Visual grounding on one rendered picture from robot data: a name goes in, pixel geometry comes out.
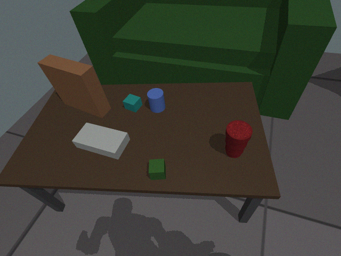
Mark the coffee table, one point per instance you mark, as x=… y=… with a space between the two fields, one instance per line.
x=189 y=135

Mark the sofa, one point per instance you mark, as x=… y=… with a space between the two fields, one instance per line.
x=275 y=44

